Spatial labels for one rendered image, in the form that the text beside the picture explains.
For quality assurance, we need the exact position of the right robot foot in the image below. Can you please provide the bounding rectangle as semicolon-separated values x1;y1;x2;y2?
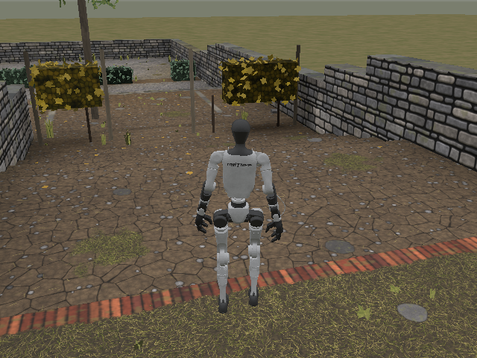
248;287;259;307

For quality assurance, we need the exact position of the left robot upper arm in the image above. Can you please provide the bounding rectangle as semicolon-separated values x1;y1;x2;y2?
204;151;224;192

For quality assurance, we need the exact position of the left robot hand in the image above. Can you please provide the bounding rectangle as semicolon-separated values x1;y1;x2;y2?
195;214;212;233

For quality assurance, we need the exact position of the right robot hand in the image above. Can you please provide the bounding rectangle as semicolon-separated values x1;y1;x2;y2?
265;220;283;242

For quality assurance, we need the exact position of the robot right forearm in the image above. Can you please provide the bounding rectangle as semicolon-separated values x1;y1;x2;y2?
266;183;281;222

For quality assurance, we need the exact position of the robot right thigh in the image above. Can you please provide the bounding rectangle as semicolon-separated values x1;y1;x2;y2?
248;208;264;258

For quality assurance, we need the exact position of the robot left forearm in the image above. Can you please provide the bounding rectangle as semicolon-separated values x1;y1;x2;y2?
197;180;212;216

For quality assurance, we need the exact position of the right robot upper arm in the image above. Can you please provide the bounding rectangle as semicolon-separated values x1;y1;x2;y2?
256;151;274;195

